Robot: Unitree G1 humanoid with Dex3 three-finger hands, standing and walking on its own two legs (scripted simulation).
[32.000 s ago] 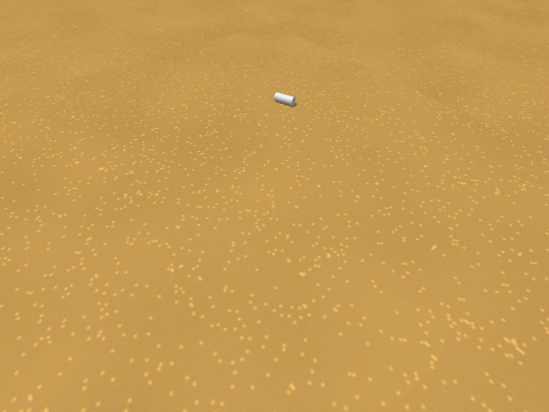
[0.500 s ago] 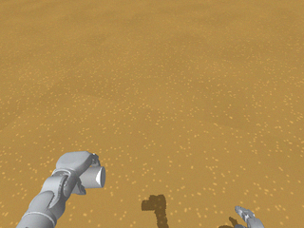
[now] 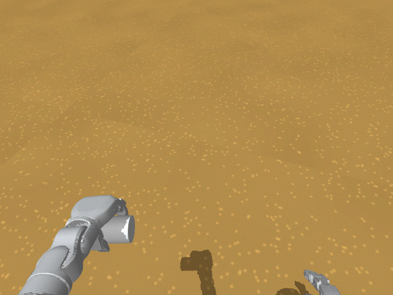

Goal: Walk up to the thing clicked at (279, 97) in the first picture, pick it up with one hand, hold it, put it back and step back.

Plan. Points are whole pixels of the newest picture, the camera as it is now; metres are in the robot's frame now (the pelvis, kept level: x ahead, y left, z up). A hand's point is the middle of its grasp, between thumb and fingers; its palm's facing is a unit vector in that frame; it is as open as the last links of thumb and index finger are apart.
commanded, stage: hold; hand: left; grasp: from above
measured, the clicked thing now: (101, 229) +0.30 +0.23 -0.06
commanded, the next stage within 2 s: crouch in 0.02 s
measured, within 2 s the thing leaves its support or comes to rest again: neither
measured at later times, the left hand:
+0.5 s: hand (108, 244) +0.29 +0.23 -0.11, palm faces -0.47 +0.00 -0.88, open 9.0 cm
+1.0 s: hand (130, 255) +0.34 +0.25 -0.35, palm faces -0.44 +0.04 -0.90, open 9.0 cm
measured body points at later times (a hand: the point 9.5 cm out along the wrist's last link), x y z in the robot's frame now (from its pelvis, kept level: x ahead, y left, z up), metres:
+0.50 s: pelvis -0.01 +0.00 -0.02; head +0.05 +0.00 +0.42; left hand +0.31 +0.23 -0.06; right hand +0.13 -0.27 -0.14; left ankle +0.01 +0.13 -0.74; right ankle +0.01 -0.14 -0.74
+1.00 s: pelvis -0.07 +0.01 -0.22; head +0.11 +0.03 +0.19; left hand +0.36 +0.24 -0.30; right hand -0.02 -0.27 -0.35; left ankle +0.01 +0.13 -0.74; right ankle +0.01 -0.14 -0.74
